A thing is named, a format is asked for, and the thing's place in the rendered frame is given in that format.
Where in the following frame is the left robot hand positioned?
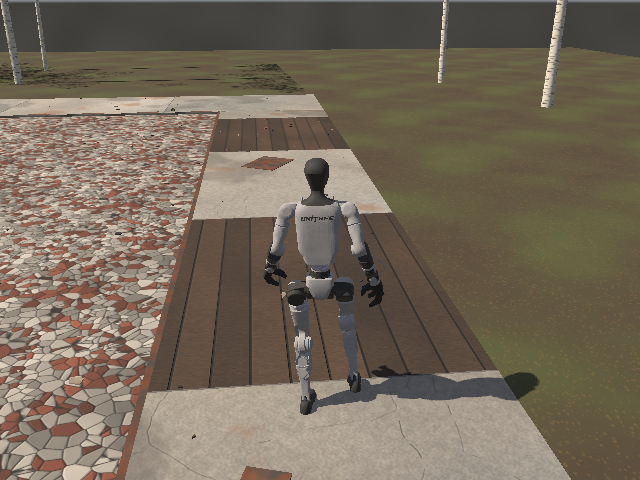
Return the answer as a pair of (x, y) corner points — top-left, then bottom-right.
(263, 268), (287, 286)

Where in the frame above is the robot right upper arm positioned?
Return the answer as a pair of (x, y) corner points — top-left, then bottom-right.
(338, 201), (367, 257)

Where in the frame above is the robot left upper arm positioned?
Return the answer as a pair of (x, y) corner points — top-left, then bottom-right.
(270, 202), (297, 256)

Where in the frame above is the robot right foot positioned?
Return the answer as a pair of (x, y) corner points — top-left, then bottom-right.
(347, 371), (361, 393)

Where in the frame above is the robot left shin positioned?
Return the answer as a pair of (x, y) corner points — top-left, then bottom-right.
(294, 336), (312, 401)

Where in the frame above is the robot left forearm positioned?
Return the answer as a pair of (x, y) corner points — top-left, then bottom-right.
(265, 241), (281, 273)

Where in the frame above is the right robot hand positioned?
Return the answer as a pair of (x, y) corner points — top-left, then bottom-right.
(361, 280), (384, 307)

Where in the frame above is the robot right forearm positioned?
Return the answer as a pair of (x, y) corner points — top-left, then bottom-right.
(358, 241), (380, 286)

